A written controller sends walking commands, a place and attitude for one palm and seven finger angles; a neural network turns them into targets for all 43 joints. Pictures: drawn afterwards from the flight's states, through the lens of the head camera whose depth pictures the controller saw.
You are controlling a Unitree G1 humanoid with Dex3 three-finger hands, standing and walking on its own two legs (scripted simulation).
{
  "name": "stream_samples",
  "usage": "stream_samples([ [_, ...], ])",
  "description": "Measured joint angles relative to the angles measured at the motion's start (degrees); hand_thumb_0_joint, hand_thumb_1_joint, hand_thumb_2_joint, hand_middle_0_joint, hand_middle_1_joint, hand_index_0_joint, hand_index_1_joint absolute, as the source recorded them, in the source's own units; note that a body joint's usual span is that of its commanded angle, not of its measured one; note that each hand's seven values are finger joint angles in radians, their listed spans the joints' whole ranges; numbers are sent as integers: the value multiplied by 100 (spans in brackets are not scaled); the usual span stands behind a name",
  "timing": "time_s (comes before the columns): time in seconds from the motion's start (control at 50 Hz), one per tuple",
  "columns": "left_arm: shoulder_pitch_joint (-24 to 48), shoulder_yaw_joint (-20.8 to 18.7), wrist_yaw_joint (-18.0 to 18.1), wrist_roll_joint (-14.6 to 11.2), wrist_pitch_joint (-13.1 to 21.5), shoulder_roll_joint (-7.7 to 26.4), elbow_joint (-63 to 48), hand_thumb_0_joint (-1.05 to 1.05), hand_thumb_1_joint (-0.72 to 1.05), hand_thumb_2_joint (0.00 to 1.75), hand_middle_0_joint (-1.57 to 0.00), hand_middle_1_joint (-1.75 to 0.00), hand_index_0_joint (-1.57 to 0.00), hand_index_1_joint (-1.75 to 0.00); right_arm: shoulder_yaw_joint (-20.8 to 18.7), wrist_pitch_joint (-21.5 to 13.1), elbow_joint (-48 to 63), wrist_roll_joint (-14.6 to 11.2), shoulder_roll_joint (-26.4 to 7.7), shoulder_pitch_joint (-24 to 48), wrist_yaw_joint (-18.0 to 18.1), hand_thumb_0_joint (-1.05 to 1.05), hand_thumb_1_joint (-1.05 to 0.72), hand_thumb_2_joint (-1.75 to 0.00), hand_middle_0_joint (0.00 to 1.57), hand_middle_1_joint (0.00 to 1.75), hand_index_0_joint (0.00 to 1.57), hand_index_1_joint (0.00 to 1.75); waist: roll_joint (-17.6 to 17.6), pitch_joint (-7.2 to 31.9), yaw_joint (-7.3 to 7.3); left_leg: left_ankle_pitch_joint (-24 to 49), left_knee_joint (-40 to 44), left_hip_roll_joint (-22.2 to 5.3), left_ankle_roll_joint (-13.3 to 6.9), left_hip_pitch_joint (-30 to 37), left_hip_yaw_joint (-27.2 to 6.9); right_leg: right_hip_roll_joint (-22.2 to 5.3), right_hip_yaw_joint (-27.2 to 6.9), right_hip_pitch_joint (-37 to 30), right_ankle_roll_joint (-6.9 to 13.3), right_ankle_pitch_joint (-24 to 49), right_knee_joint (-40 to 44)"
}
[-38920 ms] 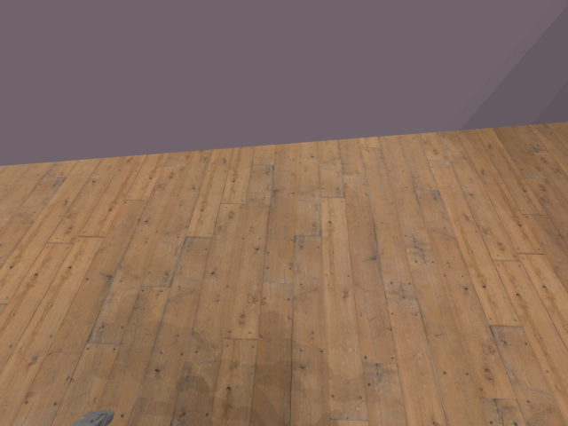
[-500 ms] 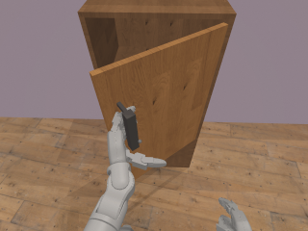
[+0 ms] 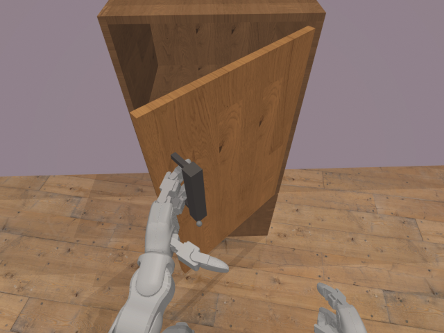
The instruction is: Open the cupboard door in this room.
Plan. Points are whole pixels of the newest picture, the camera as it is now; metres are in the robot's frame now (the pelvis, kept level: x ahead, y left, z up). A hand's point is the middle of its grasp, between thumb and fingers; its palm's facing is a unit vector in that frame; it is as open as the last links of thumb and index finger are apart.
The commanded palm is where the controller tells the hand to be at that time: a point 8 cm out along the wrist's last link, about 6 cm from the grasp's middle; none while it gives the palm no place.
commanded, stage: slide the hand sideways off the handle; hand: left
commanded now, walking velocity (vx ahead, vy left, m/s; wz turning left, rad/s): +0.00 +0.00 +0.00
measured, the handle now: (188, 187) +0.36 +0.08 +0.08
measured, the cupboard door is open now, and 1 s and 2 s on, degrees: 42 41 41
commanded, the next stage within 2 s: draw the hand back to the body in 0.62 s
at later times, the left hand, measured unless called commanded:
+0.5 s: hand (164, 247) +0.24 +0.11 +0.07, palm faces +0.05 -1.00 -0.03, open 16.2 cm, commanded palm +0.20 +0.17 +0.08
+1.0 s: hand (127, 252) +0.22 +0.15 +0.10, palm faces +0.06 -1.00 -0.05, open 16.3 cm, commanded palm +0.19 +0.21 +0.11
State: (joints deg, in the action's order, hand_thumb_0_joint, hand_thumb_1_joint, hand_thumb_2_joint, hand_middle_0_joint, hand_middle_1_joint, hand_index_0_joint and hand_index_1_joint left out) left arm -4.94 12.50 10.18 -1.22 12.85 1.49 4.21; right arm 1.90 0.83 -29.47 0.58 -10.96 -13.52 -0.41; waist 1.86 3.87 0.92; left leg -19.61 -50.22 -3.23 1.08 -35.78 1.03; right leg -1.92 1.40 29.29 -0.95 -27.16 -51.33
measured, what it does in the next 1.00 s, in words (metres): stands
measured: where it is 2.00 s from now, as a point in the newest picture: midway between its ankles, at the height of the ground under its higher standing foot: outside the picture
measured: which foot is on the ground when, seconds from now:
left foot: down 0.00-1.00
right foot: down 0.00-1.00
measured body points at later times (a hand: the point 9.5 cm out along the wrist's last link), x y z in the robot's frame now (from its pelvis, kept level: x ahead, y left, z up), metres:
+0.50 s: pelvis +0.03 -0.03 +0.00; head +0.05 -0.05 +0.45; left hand +0.23 +0.16 +0.08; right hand +0.21 -0.25 -0.09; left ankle +0.06 +0.13 -0.69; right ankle -0.01 -0.13 -0.69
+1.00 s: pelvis +0.02 -0.01 +0.00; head +0.03 -0.03 +0.44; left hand +0.21 +0.21 +0.10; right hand +0.20 -0.23 -0.08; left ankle +0.06 +0.13 -0.69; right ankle -0.01 -0.13 -0.69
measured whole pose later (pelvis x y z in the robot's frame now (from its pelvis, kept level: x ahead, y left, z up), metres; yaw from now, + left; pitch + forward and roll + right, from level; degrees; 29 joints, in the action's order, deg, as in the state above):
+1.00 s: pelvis +0.02 -0.01 +0.00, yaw +1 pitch +6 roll -1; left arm -28.2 -4.5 -7.3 -13.7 11.6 11.3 -16.8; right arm 1.7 -6.1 -27.4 -1.9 -11.7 -15.5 3.7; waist 3.4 6.6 -0.8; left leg -22.6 -53.2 -3.9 2.3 -37.1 -1.6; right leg -0.9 3.7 28.9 0.0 -30.0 -52.5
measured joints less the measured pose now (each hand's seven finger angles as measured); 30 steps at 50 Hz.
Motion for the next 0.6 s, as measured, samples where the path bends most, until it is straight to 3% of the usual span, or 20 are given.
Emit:
stream_samples([
  [0.34, -1332, -593, -805, -433, 147, 441, -1017, -1, -50, 30, -20, -32, -18, -32, -68, -243, 199, -43, -118, 66, 134, 1, -90, -90, 20, 30, 20, 30, 54, 83, -100, -143, -31, -64, 162, 7, -165, 82, 157, -39, 159, -221, -74],
  [0.6, -2364, -1482, -1641, -1023, 413, 728, -1477, -1, -50, 30, -17, -31, -17, -31, -181, -437, 181, -112, -215, -140, 275, 1, -90, -90, 20, 30, 20, 30, 63, 235, -156, -296, -224, -73, 202, -183, -283, 104, 260, 99, 218, -414, -258],
])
